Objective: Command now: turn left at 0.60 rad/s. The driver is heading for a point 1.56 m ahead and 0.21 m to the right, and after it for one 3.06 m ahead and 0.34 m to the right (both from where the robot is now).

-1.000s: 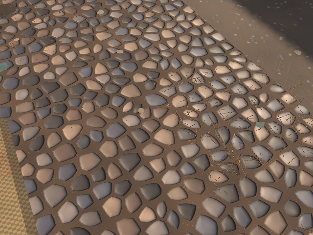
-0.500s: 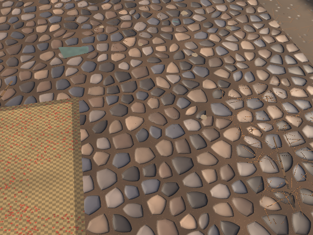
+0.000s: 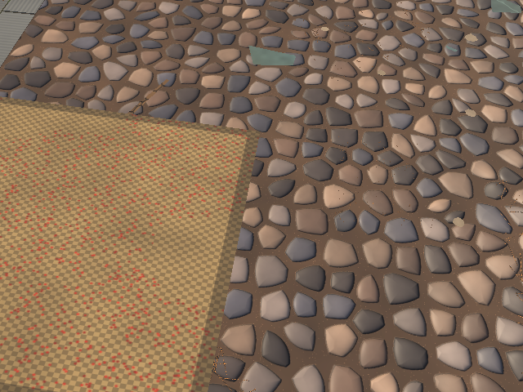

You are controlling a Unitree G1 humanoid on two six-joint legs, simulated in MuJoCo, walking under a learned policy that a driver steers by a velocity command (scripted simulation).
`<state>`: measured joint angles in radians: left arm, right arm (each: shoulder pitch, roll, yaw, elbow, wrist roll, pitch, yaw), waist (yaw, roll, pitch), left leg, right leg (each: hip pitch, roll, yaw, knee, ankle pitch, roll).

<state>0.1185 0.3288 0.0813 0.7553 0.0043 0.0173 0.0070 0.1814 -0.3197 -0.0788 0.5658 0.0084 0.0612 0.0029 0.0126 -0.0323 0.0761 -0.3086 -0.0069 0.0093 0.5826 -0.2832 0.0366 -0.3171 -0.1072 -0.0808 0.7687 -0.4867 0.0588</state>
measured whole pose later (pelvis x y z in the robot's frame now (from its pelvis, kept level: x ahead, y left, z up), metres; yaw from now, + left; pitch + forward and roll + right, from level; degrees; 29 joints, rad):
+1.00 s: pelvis +0.21 +0.06 +0.02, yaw -6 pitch +1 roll +1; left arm 0.24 0.32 0.07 0.71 -0.03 -0.03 -0.01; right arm 0.33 -0.25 -0.06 0.76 -0.01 -0.10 0.00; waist -0.04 -0.05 0.01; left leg -0.06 -0.02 0.11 0.29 -0.25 0.03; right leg -0.63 -0.07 0.07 1.08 -0.20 0.00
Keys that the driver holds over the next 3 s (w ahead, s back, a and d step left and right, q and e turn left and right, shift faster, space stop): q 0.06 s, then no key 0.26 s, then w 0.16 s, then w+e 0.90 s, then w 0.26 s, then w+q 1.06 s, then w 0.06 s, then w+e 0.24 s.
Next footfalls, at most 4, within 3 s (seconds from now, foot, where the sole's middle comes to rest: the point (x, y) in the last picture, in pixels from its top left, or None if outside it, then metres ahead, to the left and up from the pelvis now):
0.42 right None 0.06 -0.12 -0.77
0.76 left None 0.20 0.17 -0.77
1.24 right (309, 366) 0.50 -0.12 -0.77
1.78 left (276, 245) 0.85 -0.03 -0.77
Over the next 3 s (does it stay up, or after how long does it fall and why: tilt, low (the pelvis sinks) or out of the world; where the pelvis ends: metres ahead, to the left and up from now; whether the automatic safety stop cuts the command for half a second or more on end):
stays up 1.28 -0.12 0.02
